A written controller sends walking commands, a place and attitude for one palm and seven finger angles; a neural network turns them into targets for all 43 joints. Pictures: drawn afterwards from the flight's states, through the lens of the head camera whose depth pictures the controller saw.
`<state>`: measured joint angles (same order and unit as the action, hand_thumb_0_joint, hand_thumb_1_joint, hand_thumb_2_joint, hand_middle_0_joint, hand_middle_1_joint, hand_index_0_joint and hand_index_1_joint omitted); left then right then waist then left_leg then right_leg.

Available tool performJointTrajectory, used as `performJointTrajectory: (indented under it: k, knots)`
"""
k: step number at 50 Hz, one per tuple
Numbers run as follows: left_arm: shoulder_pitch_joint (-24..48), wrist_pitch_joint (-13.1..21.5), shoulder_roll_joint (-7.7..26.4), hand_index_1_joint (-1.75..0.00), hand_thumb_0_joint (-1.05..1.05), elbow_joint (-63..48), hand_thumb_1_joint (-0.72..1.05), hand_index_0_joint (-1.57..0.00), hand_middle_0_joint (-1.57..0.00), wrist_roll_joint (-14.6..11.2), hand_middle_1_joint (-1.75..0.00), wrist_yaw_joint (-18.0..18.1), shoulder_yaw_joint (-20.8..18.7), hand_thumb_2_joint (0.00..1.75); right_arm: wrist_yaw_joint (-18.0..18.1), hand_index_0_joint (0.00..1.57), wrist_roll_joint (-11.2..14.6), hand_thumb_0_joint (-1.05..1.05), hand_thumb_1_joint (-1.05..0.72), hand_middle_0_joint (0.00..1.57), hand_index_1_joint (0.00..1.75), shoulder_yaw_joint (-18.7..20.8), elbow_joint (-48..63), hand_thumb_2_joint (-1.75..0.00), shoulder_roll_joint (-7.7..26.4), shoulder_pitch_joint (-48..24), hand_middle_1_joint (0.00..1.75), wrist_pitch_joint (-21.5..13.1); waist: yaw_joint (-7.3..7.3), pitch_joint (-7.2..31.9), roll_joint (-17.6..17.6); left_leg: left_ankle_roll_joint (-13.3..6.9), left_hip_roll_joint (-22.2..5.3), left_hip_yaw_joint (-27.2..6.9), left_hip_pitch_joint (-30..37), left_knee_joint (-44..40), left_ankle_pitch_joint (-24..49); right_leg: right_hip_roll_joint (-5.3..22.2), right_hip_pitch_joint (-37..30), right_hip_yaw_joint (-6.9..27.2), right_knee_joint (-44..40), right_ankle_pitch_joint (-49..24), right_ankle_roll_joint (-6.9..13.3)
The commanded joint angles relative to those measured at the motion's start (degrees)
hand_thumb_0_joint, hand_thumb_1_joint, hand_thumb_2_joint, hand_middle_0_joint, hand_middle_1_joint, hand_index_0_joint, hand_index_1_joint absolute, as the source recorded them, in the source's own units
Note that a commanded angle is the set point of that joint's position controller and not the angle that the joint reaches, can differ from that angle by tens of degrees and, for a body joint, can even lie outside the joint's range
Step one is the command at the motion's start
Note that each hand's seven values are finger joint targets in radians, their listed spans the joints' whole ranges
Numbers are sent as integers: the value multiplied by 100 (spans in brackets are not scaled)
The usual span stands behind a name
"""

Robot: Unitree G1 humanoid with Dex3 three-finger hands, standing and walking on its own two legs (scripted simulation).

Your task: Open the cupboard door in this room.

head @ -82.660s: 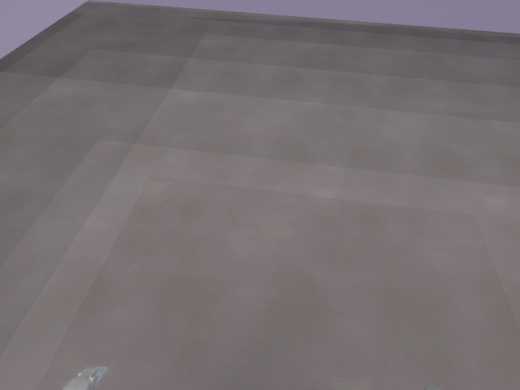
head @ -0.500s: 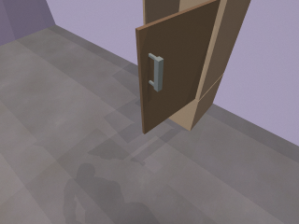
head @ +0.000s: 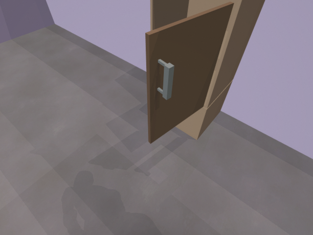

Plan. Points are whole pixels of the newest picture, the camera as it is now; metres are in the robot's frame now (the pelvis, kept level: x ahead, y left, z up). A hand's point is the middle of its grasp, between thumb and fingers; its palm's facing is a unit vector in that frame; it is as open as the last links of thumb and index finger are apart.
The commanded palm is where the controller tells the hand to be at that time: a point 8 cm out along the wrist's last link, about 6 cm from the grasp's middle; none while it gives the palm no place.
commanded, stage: look to check the result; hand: left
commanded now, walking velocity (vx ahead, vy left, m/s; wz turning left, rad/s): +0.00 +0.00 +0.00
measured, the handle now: (164, 79) +0.62 +0.01 +0.04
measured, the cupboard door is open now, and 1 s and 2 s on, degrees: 80 80 80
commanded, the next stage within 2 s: stand and wait in 0.46 s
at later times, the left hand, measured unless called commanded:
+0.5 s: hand out of the picture +0.01 +0.16 -0.18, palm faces +0.03 -0.99 -0.16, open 7.4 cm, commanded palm none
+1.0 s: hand out of the picture +0.01 +0.16 -0.18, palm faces +0.03 -0.99 -0.16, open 7.4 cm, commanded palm none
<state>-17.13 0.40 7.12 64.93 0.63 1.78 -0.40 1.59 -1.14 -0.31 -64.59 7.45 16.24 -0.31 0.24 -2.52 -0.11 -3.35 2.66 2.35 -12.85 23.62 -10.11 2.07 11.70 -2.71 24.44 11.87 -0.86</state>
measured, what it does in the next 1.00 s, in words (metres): stands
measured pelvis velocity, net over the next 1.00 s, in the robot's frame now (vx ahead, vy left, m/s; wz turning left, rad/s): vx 0.03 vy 0.00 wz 0.00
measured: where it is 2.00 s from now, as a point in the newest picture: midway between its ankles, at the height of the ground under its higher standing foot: outside the picture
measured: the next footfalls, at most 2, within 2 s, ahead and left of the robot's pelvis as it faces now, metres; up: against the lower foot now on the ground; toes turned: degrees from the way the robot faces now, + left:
none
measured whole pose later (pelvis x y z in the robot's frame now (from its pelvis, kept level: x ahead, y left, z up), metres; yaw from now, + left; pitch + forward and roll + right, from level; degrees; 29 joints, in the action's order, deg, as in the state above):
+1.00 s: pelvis +0.03 +0.00 +0.00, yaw +0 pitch -1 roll +0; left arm -16.4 0.6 7.4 65.9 0.4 1.8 0.1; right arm 2.0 -0.9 -0.9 -66.6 7.5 15.2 -0.9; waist 0.2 -3.1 0.5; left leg -3.4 2.9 2.4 -9.1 21.6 -11.7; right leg 2.1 7.8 -2.5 22.0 13.2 -1.2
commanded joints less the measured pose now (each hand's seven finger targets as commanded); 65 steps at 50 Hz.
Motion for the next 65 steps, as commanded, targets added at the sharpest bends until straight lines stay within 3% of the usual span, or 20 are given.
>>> performJointTrajectory:
  k: [1, 17, 20, 28, 65]
  knots:
    - [-431, 57, 529, -30, 0, -89, 90, -20, -20, 14, -30, 31, -84, 90, 32, 20, 5, 0, -90, 20, 30, 75, 106, -90, 556, 420, 30, -45, 21, -107, -3, 80, -756, -853, -85, -690, -213, 392, -2, 466, -428, 40, 209]
    - [-439, 81, 578, -30, 0, -23, 90, -20, -20, -2, -30, 43, -53, 90, 45, 20, 29, 0, -90, 20, 30, 48, -3, -90, 583, 319, 30, -54, 8, -146, 130, 94, -733, -747, 201, -560, 438, 438, -70, 472, -544, -186, 201]
    - [-372, 68, 586, -30, 0, -26, 90, -20, -20, -9, -30, 39, -53, 90, 46, 20, 16, 0, -90, 20, 30, 29, -51, -90, 566, 337, 30, -58, 19, -168, -29, 117, -730, -747, 129, -608, 412, 442, -160, 449, -537, -186, 196]
    - [-350, 68, 576, -30, 0, -16, 90, -20, -20, -12, -30, 40, -52, 90, 65, 20, 17, 0, -90, 20, 30, 25, -56, -90, 568, 319, 30, -78, 9, -106, -37, 103, -748, -747, 239, -592, 664, 445, -243, 439, -541, -346, 197]
    - [-369, 49, 555, -30, 0, 27, 90, -20, -20, -7, -30, 30, -39, 90, 85, 20, 19, 0, -90, 20, 30, 21, -91, -90, 615, 322, 30, -97, 4, -191, 26, 98, -755, -744, 326, -717, 559, 439, -271, 405, -580, -296, 172]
